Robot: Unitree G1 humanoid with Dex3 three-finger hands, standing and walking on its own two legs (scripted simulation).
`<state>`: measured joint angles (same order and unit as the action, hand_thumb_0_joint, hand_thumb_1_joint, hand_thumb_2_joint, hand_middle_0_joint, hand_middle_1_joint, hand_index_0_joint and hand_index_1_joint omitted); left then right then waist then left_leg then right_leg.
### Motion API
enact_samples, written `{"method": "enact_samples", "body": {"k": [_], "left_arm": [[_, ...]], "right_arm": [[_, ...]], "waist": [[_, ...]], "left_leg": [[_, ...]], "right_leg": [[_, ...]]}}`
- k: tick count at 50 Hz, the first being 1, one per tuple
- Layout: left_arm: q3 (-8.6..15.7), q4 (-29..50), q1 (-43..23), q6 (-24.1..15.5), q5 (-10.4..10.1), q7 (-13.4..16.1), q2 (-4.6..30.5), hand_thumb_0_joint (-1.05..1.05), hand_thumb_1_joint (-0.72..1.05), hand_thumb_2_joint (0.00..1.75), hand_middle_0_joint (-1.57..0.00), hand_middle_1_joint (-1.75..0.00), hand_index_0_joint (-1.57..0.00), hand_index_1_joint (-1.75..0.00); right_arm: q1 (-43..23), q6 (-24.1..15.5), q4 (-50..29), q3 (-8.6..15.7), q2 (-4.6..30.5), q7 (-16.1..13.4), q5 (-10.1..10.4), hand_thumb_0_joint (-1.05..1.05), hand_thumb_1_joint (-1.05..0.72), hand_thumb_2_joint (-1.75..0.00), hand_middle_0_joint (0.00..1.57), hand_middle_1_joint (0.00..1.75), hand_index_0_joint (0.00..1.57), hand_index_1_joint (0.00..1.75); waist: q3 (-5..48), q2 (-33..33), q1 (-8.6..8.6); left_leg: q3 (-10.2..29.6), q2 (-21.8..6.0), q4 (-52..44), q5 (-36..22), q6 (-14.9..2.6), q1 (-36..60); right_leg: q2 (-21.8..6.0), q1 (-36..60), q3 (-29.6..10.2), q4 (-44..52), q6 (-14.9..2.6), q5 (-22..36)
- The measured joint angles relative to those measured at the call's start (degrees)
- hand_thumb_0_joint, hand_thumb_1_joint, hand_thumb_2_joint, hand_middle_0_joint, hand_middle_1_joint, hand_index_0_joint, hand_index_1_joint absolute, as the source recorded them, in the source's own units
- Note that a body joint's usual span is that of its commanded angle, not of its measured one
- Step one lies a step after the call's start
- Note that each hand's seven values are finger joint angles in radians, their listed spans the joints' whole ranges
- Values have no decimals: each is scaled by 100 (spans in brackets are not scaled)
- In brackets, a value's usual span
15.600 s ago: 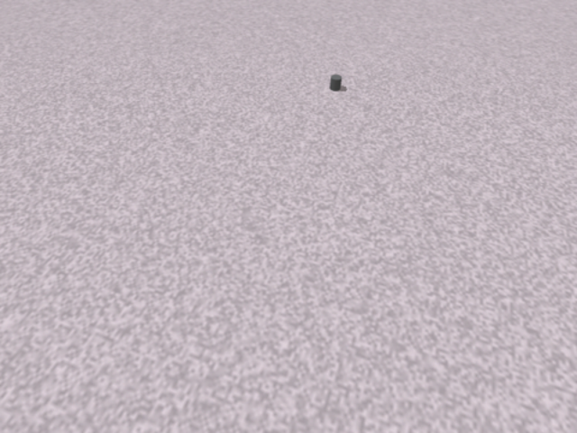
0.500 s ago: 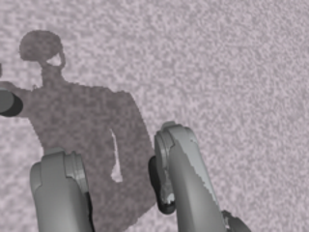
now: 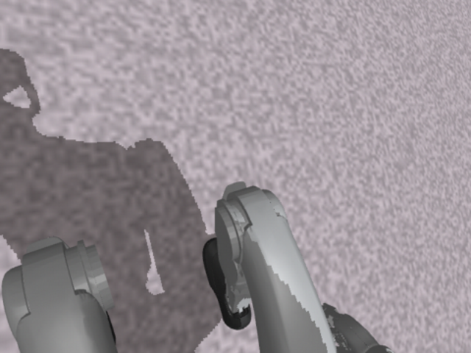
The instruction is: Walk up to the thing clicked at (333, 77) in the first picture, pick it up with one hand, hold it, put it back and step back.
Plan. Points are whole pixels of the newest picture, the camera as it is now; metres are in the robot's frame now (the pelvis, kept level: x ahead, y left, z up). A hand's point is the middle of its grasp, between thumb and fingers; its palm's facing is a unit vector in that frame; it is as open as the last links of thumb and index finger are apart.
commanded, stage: rest palm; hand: left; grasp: from above
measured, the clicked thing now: out of the picture +0.45 +0.33 -0.26
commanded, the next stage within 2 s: close in 0.22 s
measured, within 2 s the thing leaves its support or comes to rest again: neither
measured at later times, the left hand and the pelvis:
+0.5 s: hand out of the picture +0.44 +0.33 -0.22, palm faces -0.43 -0.14 -0.89, open 13.0 cm; pelvis +0.00 +0.00 +0.00, yaw -1 degrees
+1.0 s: hand out of the picture +0.43 +0.34 -0.24, palm faces -0.46 -0.16 -0.88, open 11.7 cm; pelvis +0.00 +0.00 +0.00, yaw -2 degrees
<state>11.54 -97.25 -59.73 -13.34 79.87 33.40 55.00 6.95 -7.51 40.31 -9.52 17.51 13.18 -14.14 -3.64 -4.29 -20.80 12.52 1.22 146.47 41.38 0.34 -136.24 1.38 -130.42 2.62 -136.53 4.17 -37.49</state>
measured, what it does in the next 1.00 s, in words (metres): stands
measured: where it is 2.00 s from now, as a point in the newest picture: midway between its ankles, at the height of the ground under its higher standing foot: (172, 331)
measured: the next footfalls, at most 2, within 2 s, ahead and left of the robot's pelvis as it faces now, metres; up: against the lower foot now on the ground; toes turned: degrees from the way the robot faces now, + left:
none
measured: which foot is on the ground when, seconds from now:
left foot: down 0.00-1.00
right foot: down 0.00-1.00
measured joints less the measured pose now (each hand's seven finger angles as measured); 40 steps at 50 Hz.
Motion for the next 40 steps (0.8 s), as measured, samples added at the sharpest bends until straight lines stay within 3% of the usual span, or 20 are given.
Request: {"method": "enact_samples", "body": {"k": [6,11,15,20,27,33,40], "left_arm": [[41,125,129,87,-321,-277,55,0,-50,98,-8,-103,-9,-103],[48,256,230,-95,-442,-452,125,0,-50,99,-8,-103,-9,-103],[-25,260,258,-305,-413,-438,158,0,-50,100,-9,-103,-9,-103],[-64,147,256,-503,-250,-215,186,0,-46,102,-11,-104,-11,-104],[-205,-176,132,-388,-29,173,209,0,-34,97,-18,-103,-20,-102],[-185,-307,67,-160,-84,301,213,0,-26,90,-22,-101,-25,-99],[-115,-337,103,-44,-247,206,253,0,-21,84,-25,-100,-28,-97]], "right_arm": [[72,-77,-16,-45,-9,84,16,0,-90,-89,20,30,21,30],[115,-70,-15,-88,8,108,25,0,-90,-89,20,30,21,30],[107,-39,-1,-132,49,119,10,0,-90,-89,20,30,21,30],[44,-15,5,-168,110,105,-33,0,-90,-89,20,30,21,30],[-87,-151,15,-222,165,136,-124,0,-90,-89,20,30,21,30],[-143,-309,-11,-265,170,182,-145,0,-90,-89,20,30,21,30],[-144,-409,-31,-327,133,239,-159,0,-90,-89,20,30,21,30]], "waist": [[-129,49,44],[-240,28,107],[-281,-27,135],[-264,-98,122],[-236,-197,34],[-241,-193,-8],[-286,-172,-9]], "left_leg": [[20,-5,13,14,14,-6],[68,-1,8,30,45,46],[121,-1,12,46,70,107],[183,-7,33,61,86,150],[199,-28,100,77,64,177],[207,-24,149,44,33,96],[207,-12,164,50,25,65]], "right_leg": [[9,-17,6,-7,61,-3],[9,31,44,14,80,1],[15,91,88,34,80,7],[30,137,143,51,47,21],[65,164,151,18,46,40],[77,114,163,-1,13,63],[68,98,163,-12,21,49]]}}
